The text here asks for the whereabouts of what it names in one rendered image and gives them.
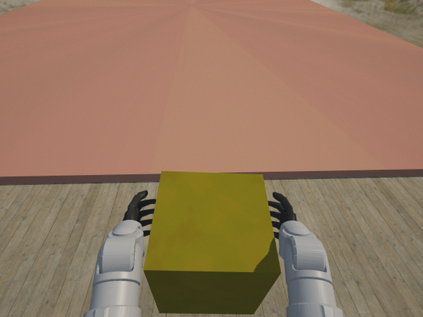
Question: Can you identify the right robot forearm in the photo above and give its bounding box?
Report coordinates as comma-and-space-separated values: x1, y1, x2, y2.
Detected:
279, 221, 344, 317

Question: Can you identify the carton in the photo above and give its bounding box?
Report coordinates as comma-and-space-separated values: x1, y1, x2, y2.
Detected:
143, 171, 281, 314

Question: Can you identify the left robot forearm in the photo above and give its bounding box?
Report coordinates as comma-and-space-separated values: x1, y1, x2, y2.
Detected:
83, 220, 144, 317

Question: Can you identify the robot right hand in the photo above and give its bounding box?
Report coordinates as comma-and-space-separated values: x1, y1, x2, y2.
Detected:
268, 192, 297, 240

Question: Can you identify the robot left hand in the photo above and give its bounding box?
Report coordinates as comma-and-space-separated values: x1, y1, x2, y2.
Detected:
123, 190, 156, 237

